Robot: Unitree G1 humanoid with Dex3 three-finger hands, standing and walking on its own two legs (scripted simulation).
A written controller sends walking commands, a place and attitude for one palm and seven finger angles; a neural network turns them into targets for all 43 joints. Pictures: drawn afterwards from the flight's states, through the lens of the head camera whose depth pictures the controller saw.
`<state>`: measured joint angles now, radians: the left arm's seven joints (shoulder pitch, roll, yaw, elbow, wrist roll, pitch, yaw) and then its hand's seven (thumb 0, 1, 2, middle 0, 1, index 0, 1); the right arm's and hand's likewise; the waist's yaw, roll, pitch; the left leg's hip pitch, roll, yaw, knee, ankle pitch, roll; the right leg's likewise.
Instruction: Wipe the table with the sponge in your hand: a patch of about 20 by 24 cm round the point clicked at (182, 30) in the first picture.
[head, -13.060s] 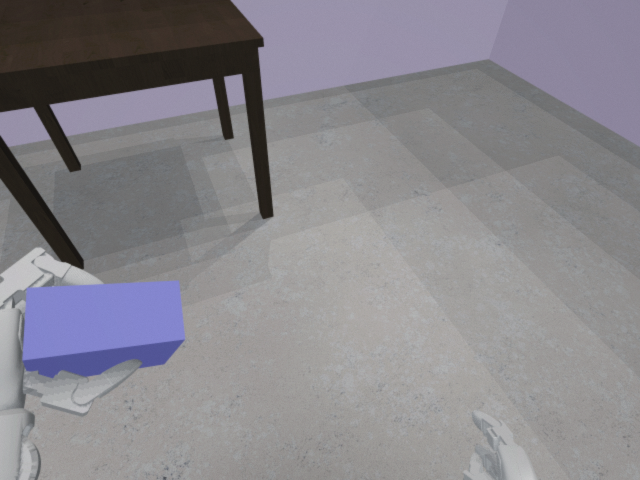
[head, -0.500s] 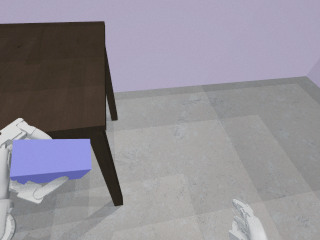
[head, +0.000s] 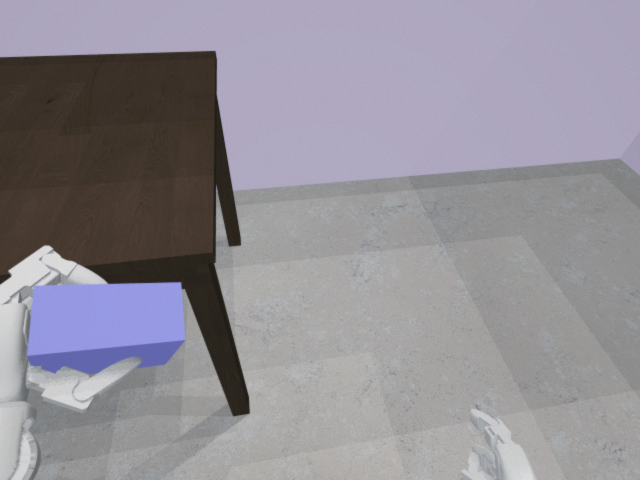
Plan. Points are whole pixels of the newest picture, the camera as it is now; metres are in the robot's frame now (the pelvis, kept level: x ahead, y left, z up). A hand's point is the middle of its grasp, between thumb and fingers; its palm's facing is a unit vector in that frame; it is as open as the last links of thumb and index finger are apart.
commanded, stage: look again from close up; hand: left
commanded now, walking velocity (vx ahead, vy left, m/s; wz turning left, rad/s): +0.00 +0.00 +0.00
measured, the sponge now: (131, 329) +0.23 +0.22 +0.13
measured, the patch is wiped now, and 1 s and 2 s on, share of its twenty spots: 0.00 0.00 0.00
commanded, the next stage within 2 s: shuffle to correct the standing spot in 0.04 s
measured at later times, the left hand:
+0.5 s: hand (96, 305) +0.24 +0.25 +0.15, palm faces +0.36 -0.85 -0.39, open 10.0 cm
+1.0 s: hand (144, 241) +0.32 +0.23 +0.15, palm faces +0.23 -0.88 -0.42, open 10.0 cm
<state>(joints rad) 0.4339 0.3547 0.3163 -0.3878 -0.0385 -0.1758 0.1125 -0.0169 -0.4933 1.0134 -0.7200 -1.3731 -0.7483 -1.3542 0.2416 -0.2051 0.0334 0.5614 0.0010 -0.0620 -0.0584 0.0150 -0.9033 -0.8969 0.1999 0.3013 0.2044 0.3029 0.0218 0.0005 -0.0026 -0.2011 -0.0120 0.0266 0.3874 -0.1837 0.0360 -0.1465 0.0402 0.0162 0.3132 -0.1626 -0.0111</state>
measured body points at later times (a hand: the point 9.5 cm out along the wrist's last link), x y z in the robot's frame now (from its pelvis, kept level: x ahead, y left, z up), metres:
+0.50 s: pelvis +0.02 +0.01 -0.01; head +0.01 +0.01 +0.44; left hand +0.21 +0.29 +0.17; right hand +0.17 -0.23 -0.09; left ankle +0.02 +0.09 -0.75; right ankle +0.00 -0.11 -0.75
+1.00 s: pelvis +0.07 +0.04 -0.02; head +0.09 +0.03 +0.43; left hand +0.30 +0.28 +0.17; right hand +0.18 -0.22 -0.12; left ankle +0.08 +0.17 -0.68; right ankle +0.03 -0.07 -0.75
